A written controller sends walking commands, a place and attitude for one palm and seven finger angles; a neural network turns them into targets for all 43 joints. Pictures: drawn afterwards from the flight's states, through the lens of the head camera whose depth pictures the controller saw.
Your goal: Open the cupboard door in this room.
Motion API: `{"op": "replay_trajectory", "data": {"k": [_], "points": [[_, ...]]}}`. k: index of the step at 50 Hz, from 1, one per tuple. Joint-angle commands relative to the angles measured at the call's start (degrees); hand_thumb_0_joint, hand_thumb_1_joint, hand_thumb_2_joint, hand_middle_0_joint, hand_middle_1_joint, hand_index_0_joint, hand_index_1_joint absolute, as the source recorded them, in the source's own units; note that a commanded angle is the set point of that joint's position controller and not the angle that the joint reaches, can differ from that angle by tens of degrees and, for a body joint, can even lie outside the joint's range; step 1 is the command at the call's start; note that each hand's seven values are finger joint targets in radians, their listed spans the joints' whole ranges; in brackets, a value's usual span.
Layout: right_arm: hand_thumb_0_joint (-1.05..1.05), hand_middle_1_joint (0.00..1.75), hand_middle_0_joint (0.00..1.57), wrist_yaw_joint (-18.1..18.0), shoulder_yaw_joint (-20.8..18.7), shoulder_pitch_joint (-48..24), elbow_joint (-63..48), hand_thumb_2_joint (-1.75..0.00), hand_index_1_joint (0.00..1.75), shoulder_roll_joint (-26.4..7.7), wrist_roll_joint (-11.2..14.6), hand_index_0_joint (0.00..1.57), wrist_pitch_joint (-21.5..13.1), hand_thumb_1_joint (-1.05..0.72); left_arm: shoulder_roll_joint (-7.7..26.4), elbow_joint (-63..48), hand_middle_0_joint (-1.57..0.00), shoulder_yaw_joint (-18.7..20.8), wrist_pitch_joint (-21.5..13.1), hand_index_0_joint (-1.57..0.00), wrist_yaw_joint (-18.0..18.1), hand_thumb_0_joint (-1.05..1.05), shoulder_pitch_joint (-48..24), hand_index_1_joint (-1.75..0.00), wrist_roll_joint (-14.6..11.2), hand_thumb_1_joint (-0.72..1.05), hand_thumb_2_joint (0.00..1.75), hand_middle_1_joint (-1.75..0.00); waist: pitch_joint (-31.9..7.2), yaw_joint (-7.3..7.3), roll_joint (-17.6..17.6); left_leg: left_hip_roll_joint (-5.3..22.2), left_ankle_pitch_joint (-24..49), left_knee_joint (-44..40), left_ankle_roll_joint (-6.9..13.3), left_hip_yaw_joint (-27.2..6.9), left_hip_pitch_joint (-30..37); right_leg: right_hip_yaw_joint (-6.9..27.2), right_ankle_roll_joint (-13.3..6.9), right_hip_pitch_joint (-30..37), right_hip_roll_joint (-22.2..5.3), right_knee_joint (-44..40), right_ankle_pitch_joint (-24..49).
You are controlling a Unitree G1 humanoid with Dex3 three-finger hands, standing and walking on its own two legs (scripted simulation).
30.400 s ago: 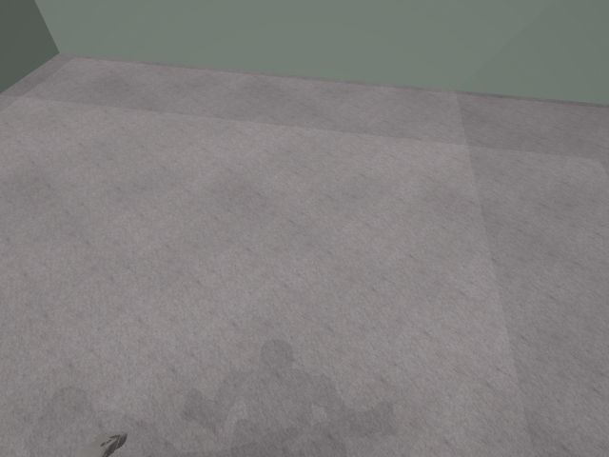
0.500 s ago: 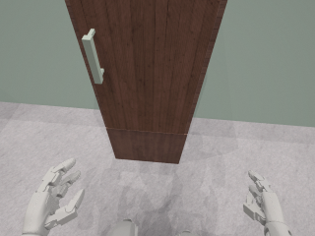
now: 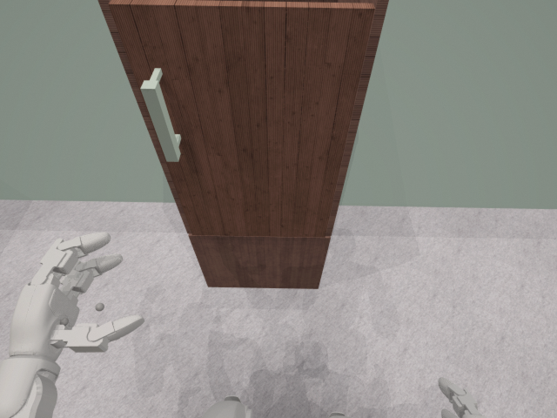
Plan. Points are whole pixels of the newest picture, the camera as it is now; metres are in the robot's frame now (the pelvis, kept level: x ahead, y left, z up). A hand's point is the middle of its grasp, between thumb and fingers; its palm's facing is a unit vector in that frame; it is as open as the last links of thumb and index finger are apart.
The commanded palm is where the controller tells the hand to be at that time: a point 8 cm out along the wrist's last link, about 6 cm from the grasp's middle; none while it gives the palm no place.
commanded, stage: raise the hand with hooked fingers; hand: left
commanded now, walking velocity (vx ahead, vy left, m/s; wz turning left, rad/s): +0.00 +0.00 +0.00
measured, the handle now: (165, 117) +0.57 +0.23 +0.10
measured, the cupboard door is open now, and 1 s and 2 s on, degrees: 0 0 0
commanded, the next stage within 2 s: move the hooked fingers beside the handle in 1.14 s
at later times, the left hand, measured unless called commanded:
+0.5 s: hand (53, 262) +0.28 +0.30 +0.10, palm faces +0.06 -1.00 -0.04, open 13.9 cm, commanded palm +0.26 +0.34 +0.11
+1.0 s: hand (60, 244) +0.30 +0.29 +0.12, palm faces +0.07 -1.00 -0.03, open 14.0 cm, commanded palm +0.27 +0.33 +0.12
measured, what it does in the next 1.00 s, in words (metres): stands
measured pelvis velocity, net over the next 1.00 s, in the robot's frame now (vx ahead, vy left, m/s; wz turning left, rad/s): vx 0.01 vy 0.01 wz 0.00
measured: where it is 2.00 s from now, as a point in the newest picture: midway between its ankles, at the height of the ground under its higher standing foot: outside the picture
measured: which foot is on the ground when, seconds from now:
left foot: down 0.00-1.00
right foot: down 0.00-1.00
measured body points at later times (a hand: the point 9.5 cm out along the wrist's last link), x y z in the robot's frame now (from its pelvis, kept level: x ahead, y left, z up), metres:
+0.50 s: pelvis +0.01 +0.03 +0.02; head +0.04 +0.04 +0.47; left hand +0.27 +0.35 +0.10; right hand +0.19 -0.20 -0.05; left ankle +0.03 +0.11 -0.69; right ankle +0.00 -0.10 -0.69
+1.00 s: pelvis +0.01 +0.01 +0.03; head +0.03 +0.01 +0.48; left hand +0.29 +0.34 +0.12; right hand +0.15 -0.24 -0.05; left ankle +0.03 +0.11 -0.69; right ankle +0.00 -0.10 -0.69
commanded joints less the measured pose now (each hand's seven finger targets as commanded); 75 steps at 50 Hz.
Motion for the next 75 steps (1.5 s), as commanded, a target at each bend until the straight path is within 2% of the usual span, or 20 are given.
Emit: {"op": "replay_trajectory", "data": {"k": [1, 5, 7, 13, 17, 19, 22, 25, 34, 35, 41, 46, 49, 50, 55, 62, 65, 68, 70, 75], "points": [[0.00, 0.30, 0.20, -1.4, -2.6, -5.3, -9.1, -0.90, 0.30, -8.0, 1.0, 0.20, -4.5, -0.90, 11.8, -9.5, -0.28, 2.3, -1.9, -0.28, -4.7, 0.00, -11.7, -1.03, -1.6, -0.24, 0.41, -1.03, -10.8, -0.66, 0.8, -1.3, 7.6, -8.4, 1.0, -3.3, 10.8, 4.1, 1.2, 4.0, 0.7, -10.9, 6.4], [0.00, 0.30, 0.20, -1.9, -2.2, -5.4, -9.5, -0.90, 0.30, -8.0, 0.6, 0.20, -4.7, -0.90, 17.2, -12.8, -0.29, 8.5, -0.5, -0.29, -3.3, 0.00, -13.0, -1.10, -2.5, -0.34, 0.37, -1.10, -15.1, 1.71, 3.3, -1.1, 13.1, -10.9, 0.6, -4.3, 16.2, 1.9, 0.4, 7.7, 1.3, -9.7, 12.0], [0.00, 0.30, 0.20, -1.6, -1.9, -6.0, -9.7, -0.90, 0.30, -7.2, 0.6, 0.20, -4.6, -0.90, 15.6, -13.9, -0.29, 8.3, -0.5, -0.29, -1.7, 0.00, -12.8, -1.12, -2.5, -0.38, 0.35, -1.12, -14.1, 1.95, 5.1, -0.8, 15.1, -12.1, 0.1, -4.7, 18.3, 0.8, 0.3, 7.5, 1.4, -9.7, 13.4], [0.00, 0.30, 0.20, -0.8, -1.5, -5.9, -10.1, -0.90, 0.30, -7.7, 1.0, 0.20, -2.8, -0.90, 12.5, -6.7, -0.30, 4.4, 4.9, -0.30, -2.6, 0.00, -14.6, -1.20, -1.2, -0.50, 0.30, -1.20, -8.2, 0.57, 4.4, -0.2, 16.3, -14.1, -0.7, -5.3, 19.0, -0.2, 0.3, 6.1, 1.9, -11.4, 14.4], [0.00, 0.30, 0.20, -1.4, -1.2, -6.1, -11.0, -0.90, 0.30, -8.3, 1.3, 0.20, -1.9, -0.90, 14.5, -5.0, -0.30, 4.6, 9.0, -0.30, -5.3, 0.00, -20.4, -1.20, -1.0, -0.50, 0.30, -1.20, -8.3, 0.30, 2.6, -0.3, 14.7, -15.4, -0.6, -5.7, 19.9, -0.2, 0.2, 7.2, 1.9, -12.9, 13.9], [0.00, 0.30, 0.20, -1.7, -1.0, -6.3, -11.2, -0.90, 0.30, -8.3, 1.1, 0.20, -1.9, -0.90, 16.5, -5.9, -0.30, 6.3, 9.2, -0.30, -5.6, 0.00, -23.0, -1.20, -1.2, -0.50, 0.30, -1.20, -9.6, 0.51, 2.7, -0.3, 15.4, -15.7, -0.6, -6.0, 21.2, -0.1, 0.1, 8.0, 2.0, -13.4, 14.1], [0.00, 0.30, 0.20, -1.8, -0.5, -6.4, -11.1, -0.90, 0.30, -7.9, 0.8, 0.20, -1.8, -0.90, 19.6, -8.4, -0.30, 8.8, 7.7, -0.30, -5.2, 0.00, -27.3, -1.20, -1.3, -0.50, 0.30, -1.20, -12.2, 1.04, 6.6, -0.4, 18.1, -16.1, -1.2, -6.3, 25.1, 0.2, -0.3, 8.9, 2.2, -13.8, 14.9], [0.00, 0.30, 0.20, -1.9, -0.2, -5.8, -10.4, -0.90, 0.30, -8.0, 0.5, 0.20, -1.8, -0.90, 21.0, -7.5, -0.30, 9.8, 6.6, -0.30, -5.0, 0.00, -29.5, -1.20, -1.2, -0.50, 0.30, -1.20, -12.0, 0.90, 6.2, -0.2, 19.6, -16.8, -1.7, -7.0, 26.4, 0.0, -0.5, 9.4, 2.5, -14.2, 15.2], [0.00, 0.30, 0.20, -2.6, -0.1, -6.2, -10.2, -0.90, 0.30, -8.7, 1.5, 0.20, -1.1, -0.90, 20.5, 5.4, -0.30, 8.5, 12.6, -0.30, -10.4, 0.00, -30.8, -1.20, -1.9, -0.50, 0.30, -1.20, -8.1, 0.84, 3.1, -1.0, 13.0, -18.7, -0.2, -5.7, 22.8, 0.5, -0.2, 10.7, 1.7, -17.5, 13.6], [0.00, 0.30, 0.20, -2.4, -0.2, -5.9, -10.6, -0.90, 0.30, -8.8, 1.4, 0.20, -1.1, -0.90, 20.4, 5.7, -0.30, 8.6, 12.6, -0.30, -10.8, 0.00, -30.0, -1.20, -2.3, -0.50, 0.30, -1.20, -8.1, 1.16, 1.6, -1.2, 13.7, -18.4, -0.1, -5.5, 22.2, 0.6, -0.4, 11.8, 1.9, -17.5, 14.3], [0.00, 0.30, 0.20, -1.4, -0.7, -5.5, -10.9, -0.90, 0.30, -8.5, 0.8, 0.20, -1.6, -0.90, 23.6, -1.8, -0.30, 11.9, 8.3, -0.30, -8.3, 0.00, -31.0, -1.20, -2.2, -0.50, 0.30, -1.20, -11.7, 1.76, 4.4, -1.3, 16.9, -17.8, -0.1, -4.7, 24.4, 1.2, -0.4, 13.0, 2.1, -16.9, 16.7], [0.00, 0.30, 0.20, -1.7, -0.7, -5.5, -10.2, -0.90, 0.30, -8.4, 0.9, 0.20, -1.3, -0.90, 23.6, 0.4, -0.30, 12.5, 7.2, -0.30, -6.9, 0.00, -31.4, -1.20, -1.8, -0.50, 0.30, -1.20, -9.4, 0.97, 3.4, -1.5, 13.4, -17.7, 0.5, -3.7, 22.5, 2.2, 0.1, 12.7, 1.8, -17.7, 14.8], [0.00, 0.30, 0.20, -2.1, -0.6, -5.9, -10.0, -0.90, 0.30, -8.2, 1.2, 0.20, -1.6, -0.90, 22.0, 0.4, -0.30, 10.3, 7.6, -0.30, -7.6, 0.00, -31.7, -1.20, -1.4, -0.50, 0.30, -1.20, -9.0, 0.76, 7.1, -1.6, 12.4, -17.8, 0.6, -3.4, 22.9, 2.5, 0.1, 12.3, 1.4, -18.3, 14.1], [0.00, 0.30, 0.20, -2.1, -0.7, -5.5, -10.1, -0.90, 0.30, -8.3, 1.0, 0.20, -1.5, -0.90, 22.2, 0.7, -0.30, 10.4, 8.0, -0.30, -8.0, 0.00, -31.6, -1.20, -1.6, -0.50, 0.30, -1.20, -9.4, 0.66, 4.4, -1.6, 13.0, -17.5, 0.7, -3.4, 22.7, 2.6, 0.1, 13.2, 1.5, -18.1, 15.0], [0.00, 0.30, 0.20, -2.4, -0.7, -5.7, -10.0, -0.90, 0.30, -8.3, 1.2, 0.20, -1.6, -0.90, 22.1, 2.6, -0.30, 11.0, 8.4, -0.30, -9.0, 0.00, -30.1, -1.20, -2.9, -0.50, 0.30, -1.20, -8.9, 0.83, 0.0, -1.7, 14.0, -16.4, 1.0, -2.8, 20.9, 3.7, 0.7, 14.4, 1.2, -18.5, 17.2], [0.00, 0.30, 0.20, -2.2, -0.6, -6.1, -9.9, -0.90, 0.30, -8.1, 1.3, 0.20, -1.3, -0.90, 21.6, 4.4, -0.30, 10.6, 8.2, -0.30, -9.2, 0.00, -31.8, -1.20, -2.8, -0.50, 0.30, -1.20, -9.2, 0.80, 0.2, -2.0, 13.8, -15.2, 1.0, -2.0, 19.1, 5.5, 1.4, 14.5, 0.3, -18.4, 18.3], [0.00, 0.30, 0.20, -2.5, -0.4, -5.7, -9.0, -0.90, 0.30, -8.2, 1.2, 0.20, -0.9, -0.90, 24.2, 5.3, -0.30, 10.9, 7.5, -0.30, -8.6, 0.00, -38.8, -1.20, -1.7, -0.50, 0.30, -1.20, -8.0, -0.43, 0.8, -1.9, 12.7, -14.6, 1.1, -2.1, 18.5, 6.0, 1.4, 13.3, 0.4, -18.4, 16.4], [0.00, 0.30, 0.20, -3.0, -0.3, -5.5, -8.1, -0.90, 0.30, -8.1, 1.4, 0.20, -0.8, -0.90, 25.0, 7.2, -0.30, 10.3, 6.5, -0.30, -8.3, 0.00, -45.4, -1.20, -0.7, -0.50, 0.30, -1.20, -8.8, -1.44, 3.3, -1.9, 11.0, -14.6, 1.1, -2.2, 18.9, 6.2, 1.4, 11.9, 0.4, -18.5, 13.9], [0.00, 0.30, 0.20, -3.1, -0.2, -5.0, -7.7, -0.90, 0.30, -8.2, 1.4, 0.20, -0.7, -0.90, 24.4, 8.3, -0.30, 9.0, 5.9, -0.30, -8.5, 0.00, -48.8, -1.20, -0.7, -0.50, 0.30, -1.20, -9.8, -1.87, 2.5, -1.7, 10.9, -14.2, 1.1, -2.4, 19.2, 6.4, 1.3, 12.1, 0.5, -18.3, 13.6], [0.00, 0.30, 0.20, -2.8, -0.5, -3.1, -7.1, -0.90, 0.30, -8.8, 1.3, 0.20, 0.2, -0.90, 27.2, 17.4, -0.30, 11.4, 6.9, -0.30, -9.3, 0.00, -46.0, -1.20, -0.2, -0.50, 0.30, -1.20, -13.6, -0.07, 0.7, -1.9, 14.8, -13.5, 1.1, -2.2, 17.8, 6.1, 1.2, 15.1, 0.4, -16.4, 19.8]]}}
